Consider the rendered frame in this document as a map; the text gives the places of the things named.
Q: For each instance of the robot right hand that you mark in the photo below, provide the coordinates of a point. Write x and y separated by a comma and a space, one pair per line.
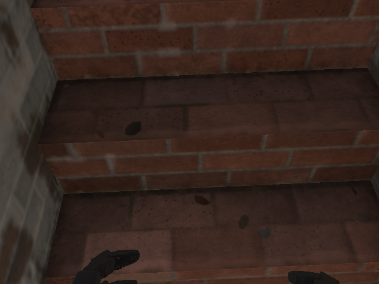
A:
302, 277

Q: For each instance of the robot left hand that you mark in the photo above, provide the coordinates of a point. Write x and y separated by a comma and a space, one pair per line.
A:
104, 264

